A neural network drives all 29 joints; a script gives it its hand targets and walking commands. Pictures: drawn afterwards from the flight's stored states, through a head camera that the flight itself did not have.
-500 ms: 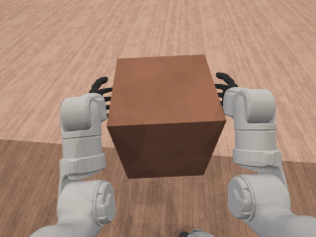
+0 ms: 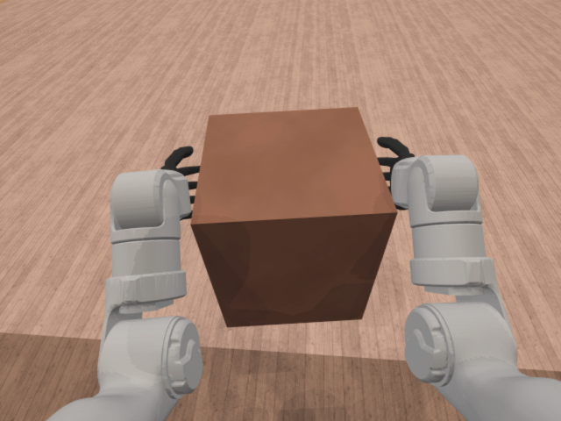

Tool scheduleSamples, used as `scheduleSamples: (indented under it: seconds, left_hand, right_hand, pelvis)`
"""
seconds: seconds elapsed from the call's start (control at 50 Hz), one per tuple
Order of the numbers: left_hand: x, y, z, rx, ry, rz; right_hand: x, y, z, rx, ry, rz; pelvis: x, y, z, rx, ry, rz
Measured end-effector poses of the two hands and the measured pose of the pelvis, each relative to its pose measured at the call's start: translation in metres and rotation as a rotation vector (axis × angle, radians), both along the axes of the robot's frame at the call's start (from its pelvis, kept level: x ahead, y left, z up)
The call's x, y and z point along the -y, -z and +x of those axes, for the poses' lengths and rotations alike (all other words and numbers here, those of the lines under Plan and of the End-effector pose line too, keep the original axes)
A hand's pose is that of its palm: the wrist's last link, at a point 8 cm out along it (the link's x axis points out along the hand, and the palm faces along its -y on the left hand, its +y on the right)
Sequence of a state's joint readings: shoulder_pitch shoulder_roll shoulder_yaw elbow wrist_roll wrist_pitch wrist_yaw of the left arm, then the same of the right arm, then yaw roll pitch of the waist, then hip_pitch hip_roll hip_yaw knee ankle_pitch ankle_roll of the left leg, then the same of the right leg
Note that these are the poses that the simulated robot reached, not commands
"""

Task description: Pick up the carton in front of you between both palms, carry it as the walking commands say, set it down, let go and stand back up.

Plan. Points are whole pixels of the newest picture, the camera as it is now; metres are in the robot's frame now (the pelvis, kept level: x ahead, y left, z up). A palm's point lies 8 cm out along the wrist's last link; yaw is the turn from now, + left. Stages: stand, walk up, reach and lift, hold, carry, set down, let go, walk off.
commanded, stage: carry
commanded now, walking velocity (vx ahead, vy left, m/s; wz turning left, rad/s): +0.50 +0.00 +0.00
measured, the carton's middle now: (289, 222) +0.38 +0.00 +0.10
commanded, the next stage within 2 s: none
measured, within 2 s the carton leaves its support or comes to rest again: neither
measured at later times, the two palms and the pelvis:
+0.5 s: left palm (202, 86) +0.65 +0.14 +0.19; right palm (360, 75) +0.67 -0.16 +0.18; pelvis +0.29 -0.03 +0.03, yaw +1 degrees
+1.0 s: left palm (207, 22) +0.96 +0.16 +0.20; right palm (329, 19) +0.94 -0.14 +0.20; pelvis +0.58 +0.03 +0.06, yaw +0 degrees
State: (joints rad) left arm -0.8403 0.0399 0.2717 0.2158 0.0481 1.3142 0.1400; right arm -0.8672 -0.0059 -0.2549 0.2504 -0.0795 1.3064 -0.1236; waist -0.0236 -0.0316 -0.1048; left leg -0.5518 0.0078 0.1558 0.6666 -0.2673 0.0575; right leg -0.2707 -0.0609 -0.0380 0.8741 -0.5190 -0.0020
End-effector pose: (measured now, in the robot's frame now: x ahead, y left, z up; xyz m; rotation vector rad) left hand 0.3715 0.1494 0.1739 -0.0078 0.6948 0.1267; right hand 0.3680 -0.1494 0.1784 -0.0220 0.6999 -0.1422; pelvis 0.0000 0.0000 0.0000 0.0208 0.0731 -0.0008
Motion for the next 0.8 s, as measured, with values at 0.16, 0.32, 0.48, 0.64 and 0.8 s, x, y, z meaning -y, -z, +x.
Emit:
scheduleSamples:
  seconds: [0.16, 0.32, 0.48, 0.64, 0.8]
  left_hand:
    - [0.005, 0.001, 0.091, -0.025, 0.034, -0.024]
    - [0.009, -0.027, 0.187, 0.059, 0.001, -0.024]
    - [0.009, -0.012, 0.268, -0.034, -0.059, 0.04]
    - [-0.002, -0.037, 0.351, 0.021, -0.09, 0.025]
    - [-0.014, -0.056, 0.47, 0.07, -0.032, 0.008]
  right_hand:
    - [0.004, 0.006, 0.07, -0.024, 0.05, 0.001]
    - [0.009, -0.022, 0.177, 0.06, 0.035, 0.029]
    - [0.009, -0.004, 0.289, -0.034, -0.052, 0.05]
    - [-0.002, -0.032, 0.379, 0.02, -0.065, 0.059]
    - [-0.013, -0.056, 0.48, 0.07, -0.02, 0.028]
  pelvis:
    - [-0.01, -0.023, 0.074, -0.013, -0.003, -0.028]
    - [0.003, -0.028, 0.176, -0.03, -0.012, -0.031]
    - [0.026, -0.031, 0.277, 0.001, -0.021, -0.032]
    - [0.024, -0.053, 0.36, -0.01, -0.018, -0.014]
    - [-0.004, -0.044, 0.473, -0.006, -0.007, -0.019]
